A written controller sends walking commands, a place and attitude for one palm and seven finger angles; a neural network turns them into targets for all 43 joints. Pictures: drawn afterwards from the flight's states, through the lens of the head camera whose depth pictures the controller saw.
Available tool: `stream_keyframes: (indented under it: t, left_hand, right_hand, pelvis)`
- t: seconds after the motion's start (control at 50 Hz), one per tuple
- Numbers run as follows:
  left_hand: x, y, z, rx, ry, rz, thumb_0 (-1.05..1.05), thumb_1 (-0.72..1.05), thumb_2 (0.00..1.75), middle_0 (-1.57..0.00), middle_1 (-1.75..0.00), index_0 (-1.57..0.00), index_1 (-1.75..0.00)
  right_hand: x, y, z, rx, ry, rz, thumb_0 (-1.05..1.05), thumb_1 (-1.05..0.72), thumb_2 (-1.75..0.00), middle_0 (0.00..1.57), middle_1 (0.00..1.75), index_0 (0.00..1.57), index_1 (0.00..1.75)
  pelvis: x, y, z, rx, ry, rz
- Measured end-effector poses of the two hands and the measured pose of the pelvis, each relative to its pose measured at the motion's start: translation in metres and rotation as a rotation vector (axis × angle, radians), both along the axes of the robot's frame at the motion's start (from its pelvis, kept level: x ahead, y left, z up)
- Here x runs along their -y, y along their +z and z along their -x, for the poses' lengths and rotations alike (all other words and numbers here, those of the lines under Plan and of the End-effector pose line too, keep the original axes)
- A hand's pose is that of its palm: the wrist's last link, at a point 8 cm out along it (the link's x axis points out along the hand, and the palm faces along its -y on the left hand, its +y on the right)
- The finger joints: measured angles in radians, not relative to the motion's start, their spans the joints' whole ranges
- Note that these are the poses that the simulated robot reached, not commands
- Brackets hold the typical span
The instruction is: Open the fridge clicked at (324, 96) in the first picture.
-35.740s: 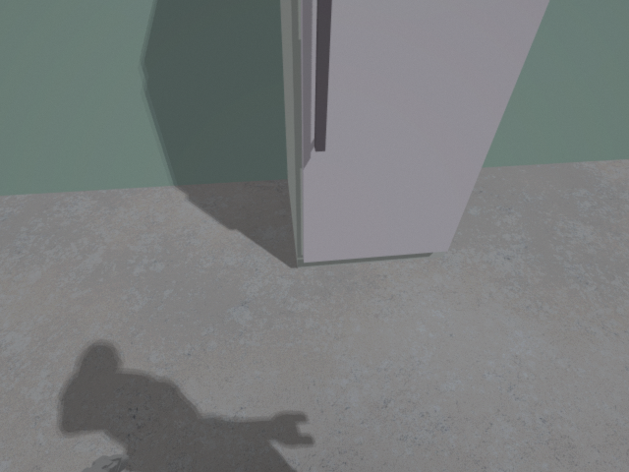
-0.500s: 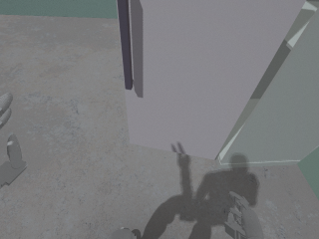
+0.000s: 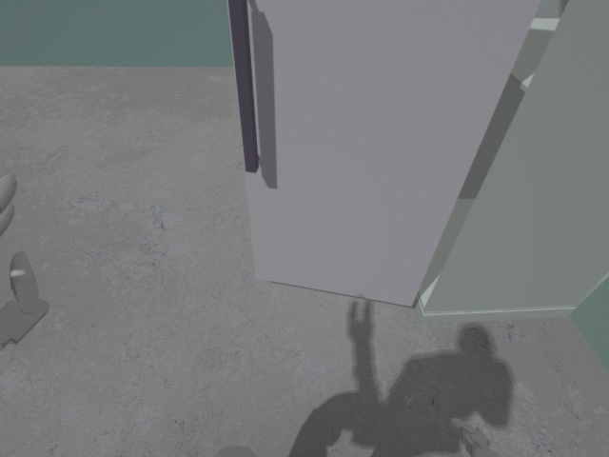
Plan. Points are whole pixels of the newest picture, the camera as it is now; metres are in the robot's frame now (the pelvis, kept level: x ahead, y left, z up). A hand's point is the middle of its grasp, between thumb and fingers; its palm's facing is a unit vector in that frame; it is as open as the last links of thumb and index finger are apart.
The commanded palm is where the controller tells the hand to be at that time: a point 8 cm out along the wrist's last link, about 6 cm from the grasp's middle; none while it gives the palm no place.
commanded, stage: stop stepping back and stand still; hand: left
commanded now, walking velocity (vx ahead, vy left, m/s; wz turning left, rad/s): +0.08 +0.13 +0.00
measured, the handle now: (248, 89) +0.85 +0.18 +0.10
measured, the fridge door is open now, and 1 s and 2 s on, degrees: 75 75 75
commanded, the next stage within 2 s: let the arm hang, fingers relaxed in 1.00 s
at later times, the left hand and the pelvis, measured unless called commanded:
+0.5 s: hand (13, 317) +0.19 +0.28 +0.18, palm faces +0.48 -0.76 -0.44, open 7.4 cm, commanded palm +0.13 +0.32 +0.19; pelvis +0.00 +0.01 +0.01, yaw +2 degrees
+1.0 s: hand (8, 297) +0.22 +0.31 +0.17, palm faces +0.44 -0.79 -0.43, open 7.4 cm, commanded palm +0.16 +0.35 +0.19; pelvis +0.02 +0.04 +0.01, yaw +1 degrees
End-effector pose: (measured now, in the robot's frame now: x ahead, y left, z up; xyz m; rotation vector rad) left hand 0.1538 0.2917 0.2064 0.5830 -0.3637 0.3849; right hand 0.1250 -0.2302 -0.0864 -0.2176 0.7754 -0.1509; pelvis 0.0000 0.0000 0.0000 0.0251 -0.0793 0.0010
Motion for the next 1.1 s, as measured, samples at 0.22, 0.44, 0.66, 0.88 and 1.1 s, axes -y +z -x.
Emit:
stream_keyframes:
  t: [0.22, 0.44, 0.66, 0.88, 1.1]
  left_hand:
    - [-0.02, -0.02, 0.011, -0.043, 0.065, 0.125, 0.01, 0.89, 0.9, -0.21, -0.3, -0.21, -0.3]
    - [-0.02, -0.007, 0.012, -0.047, 0.075, 0.031, 0.01, 0.89, 0.9, -0.21, -0.3, -0.21, -0.3]
    - [-0.043, -0.027, -0.005, -0.138, 0.083, 0.109, 0.01, 0.89, 0.9, -0.21, -0.3, -0.21, -0.3]
    - [-0.05, -0.018, -0.02, -0.102, 0.046, 0.098, 0.01, 0.89, 0.9, -0.21, -0.3, -0.21, -0.3]
    - [-0.059, -0.025, -0.02, -0.131, 0.071, 0.122, 0.01, 0.89, 0.9, -0.21, -0.3, -0.21, -0.3]
  right_hand:
    - [0.006, 0.026, -0.018, 0.091, 0.011, 0.071, 0.02, -0.91, -0.9, 0.2, 0.3, 0.2, 0.3]
    - [-0.019, 0.014, -0.027, 0.063, 0.062, -0.013, 0.01, -0.91, -0.9, 0.2, 0.3, 0.2, 0.3]
    - [-0.034, 0.02, -0.035, 0.021, 0.038, 0.011, 0.02, -0.91, -0.9, 0.2, 0.3, 0.2, 0.3]
    - [-0.049, 0.035, -0.062, 0.08, 0.051, 0.017, 0.02, -0.91, -0.9, 0.2, 0.3, 0.2, 0.3]
    - [-0.054, 0.035, -0.066, 0.069, 0.053, 0.021, 0.01, -0.91, -0.9, 0.2, 0.3, 0.2, 0.3]
  pelvis:
    - [-0.011, 0.005, 0.006, -0.025, 0.015, 0.011]
    - [-0.008, 0.003, 0.003, -0.023, 0.036, 0.02]
    - [-0.029, 0.012, -0.008, -0.042, 0.017, 0.031]
    - [-0.04, 0.014, -0.018, -0.059, 0.012, 0.041]
    - [-0.045, 0.015, -0.02, -0.067, 0.011, 0.043]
